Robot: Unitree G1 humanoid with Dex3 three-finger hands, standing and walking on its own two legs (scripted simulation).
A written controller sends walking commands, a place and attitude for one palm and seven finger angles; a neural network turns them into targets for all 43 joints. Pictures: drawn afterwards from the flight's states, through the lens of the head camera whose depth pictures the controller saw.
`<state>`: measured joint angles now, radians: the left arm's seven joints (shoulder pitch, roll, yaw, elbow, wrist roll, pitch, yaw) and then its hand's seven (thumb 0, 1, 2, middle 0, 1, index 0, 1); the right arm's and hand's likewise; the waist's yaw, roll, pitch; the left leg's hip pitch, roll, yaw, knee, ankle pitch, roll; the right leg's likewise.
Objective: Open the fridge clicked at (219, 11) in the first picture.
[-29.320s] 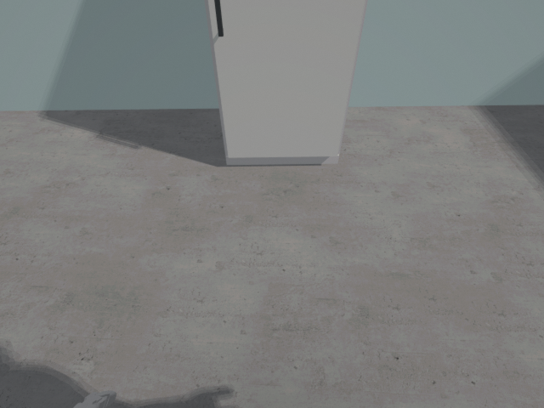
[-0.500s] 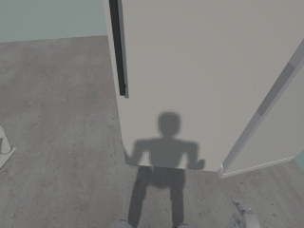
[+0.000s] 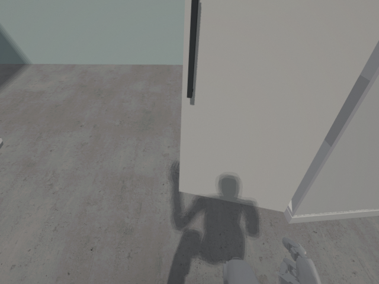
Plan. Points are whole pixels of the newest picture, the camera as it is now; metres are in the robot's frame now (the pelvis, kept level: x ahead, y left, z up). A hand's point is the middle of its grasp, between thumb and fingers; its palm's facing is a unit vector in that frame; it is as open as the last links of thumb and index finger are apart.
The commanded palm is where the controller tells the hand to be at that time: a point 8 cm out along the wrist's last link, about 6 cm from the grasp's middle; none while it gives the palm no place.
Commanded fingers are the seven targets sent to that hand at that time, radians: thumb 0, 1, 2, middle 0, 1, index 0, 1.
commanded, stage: stop stepping back and stand still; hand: left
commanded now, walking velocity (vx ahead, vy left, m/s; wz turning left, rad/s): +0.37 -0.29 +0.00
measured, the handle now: (193, 48) +0.80 +0.10 +0.22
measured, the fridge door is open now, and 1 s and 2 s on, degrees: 72 72 72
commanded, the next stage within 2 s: let the arm hang, fingers relaxed in 0.80 s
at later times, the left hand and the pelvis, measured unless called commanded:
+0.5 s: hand out of the picture +0.09 +0.23 +0.24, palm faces +0.42 -0.81 -0.40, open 7.4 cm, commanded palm +0.04 +0.25 +0.24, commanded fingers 0.00 0.90 0.90 -0.20 -0.30 -0.20 -0.30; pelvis -0.15 -0.02 +0.06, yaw -9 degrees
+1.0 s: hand (31, 254) +0.11 +0.27 +0.11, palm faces +0.22 -0.82 -0.52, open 7.4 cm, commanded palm none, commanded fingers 0.00 0.90 0.90 -0.20 -0.30 -0.20 -0.30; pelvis -0.13 +0.01 +0.05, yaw -6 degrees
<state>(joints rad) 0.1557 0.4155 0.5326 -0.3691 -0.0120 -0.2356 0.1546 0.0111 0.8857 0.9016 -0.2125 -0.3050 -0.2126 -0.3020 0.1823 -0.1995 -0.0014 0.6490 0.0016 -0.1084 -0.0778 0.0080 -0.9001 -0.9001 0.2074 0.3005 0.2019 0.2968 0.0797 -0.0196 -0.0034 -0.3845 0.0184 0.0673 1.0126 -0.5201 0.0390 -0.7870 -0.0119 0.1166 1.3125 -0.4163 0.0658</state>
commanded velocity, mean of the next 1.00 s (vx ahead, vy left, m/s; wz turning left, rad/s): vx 0.17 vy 0.01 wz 0.00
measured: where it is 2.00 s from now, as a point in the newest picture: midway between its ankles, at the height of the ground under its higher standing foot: outside the picture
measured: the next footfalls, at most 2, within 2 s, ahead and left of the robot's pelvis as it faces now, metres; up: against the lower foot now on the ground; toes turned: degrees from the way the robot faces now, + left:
right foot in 0.24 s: -0.12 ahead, -0.10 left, +0.00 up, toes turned -9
left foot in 0.58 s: -0.05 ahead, +0.12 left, +0.00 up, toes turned -2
